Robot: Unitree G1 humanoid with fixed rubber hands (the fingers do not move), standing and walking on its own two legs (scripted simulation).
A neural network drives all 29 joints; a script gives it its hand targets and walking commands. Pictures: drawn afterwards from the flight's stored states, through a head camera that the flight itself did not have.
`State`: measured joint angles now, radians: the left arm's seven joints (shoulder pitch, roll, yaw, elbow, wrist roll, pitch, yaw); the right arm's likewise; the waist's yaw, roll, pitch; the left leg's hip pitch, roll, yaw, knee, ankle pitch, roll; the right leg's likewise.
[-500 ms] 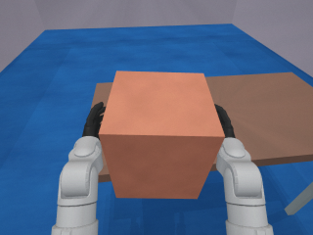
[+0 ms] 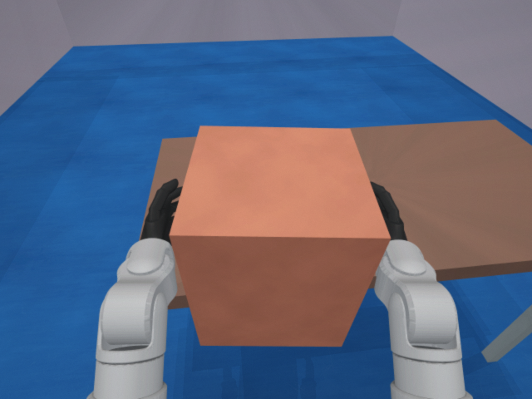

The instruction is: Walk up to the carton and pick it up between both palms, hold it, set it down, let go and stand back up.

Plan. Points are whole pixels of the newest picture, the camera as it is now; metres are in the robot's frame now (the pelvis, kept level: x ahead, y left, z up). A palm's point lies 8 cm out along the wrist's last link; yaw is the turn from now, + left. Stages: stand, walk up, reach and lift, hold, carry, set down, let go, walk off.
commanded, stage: hold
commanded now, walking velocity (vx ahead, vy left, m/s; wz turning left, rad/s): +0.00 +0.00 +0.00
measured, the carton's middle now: (273, 240) +0.32 +0.00 +0.13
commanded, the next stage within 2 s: none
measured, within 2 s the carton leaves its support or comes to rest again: neither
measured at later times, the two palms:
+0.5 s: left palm (160, 230) +0.29 +0.15 +0.19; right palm (400, 239) +0.29 -0.15 +0.18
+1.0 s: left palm (153, 213) +0.30 +0.15 +0.20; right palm (395, 218) +0.30 -0.15 +0.20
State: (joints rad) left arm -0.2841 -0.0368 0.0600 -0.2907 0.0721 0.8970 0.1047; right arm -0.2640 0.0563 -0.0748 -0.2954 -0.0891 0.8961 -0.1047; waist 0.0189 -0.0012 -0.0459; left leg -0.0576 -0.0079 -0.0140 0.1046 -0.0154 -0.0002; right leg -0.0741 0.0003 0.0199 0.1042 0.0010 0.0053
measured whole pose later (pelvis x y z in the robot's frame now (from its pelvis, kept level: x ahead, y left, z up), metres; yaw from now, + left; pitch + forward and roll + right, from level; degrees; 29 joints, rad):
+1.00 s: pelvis +0.00 +0.00 +0.00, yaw +0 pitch -2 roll +0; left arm -0.42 -0.02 0.08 -0.26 0.06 0.98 0.11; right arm -0.39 0.03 -0.11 -0.27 -0.08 0.99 -0.10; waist 0.01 -0.01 -0.09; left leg -0.08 -0.01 -0.01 0.15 -0.04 0.00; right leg -0.09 0.00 0.02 0.15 -0.02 0.01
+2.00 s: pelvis -0.01 +0.00 +0.00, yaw +0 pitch -3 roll +0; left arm -0.53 -0.04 0.14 -0.12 0.12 0.94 0.08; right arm -0.50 0.04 -0.17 -0.12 -0.12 0.96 -0.06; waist 0.00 0.00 -0.08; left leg -0.08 -0.01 -0.01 0.17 -0.04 0.01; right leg -0.09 0.00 0.01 0.17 -0.02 0.01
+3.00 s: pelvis +0.01 +0.00 +0.00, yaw +1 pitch +0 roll +0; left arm -0.47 -0.05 0.14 -0.13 0.12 0.81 0.07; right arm -0.43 0.06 -0.15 -0.13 -0.13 0.81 -0.07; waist 0.00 0.00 -0.07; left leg -0.07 -0.02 -0.02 0.09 -0.01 0.01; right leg -0.07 -0.01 0.00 0.06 0.01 0.01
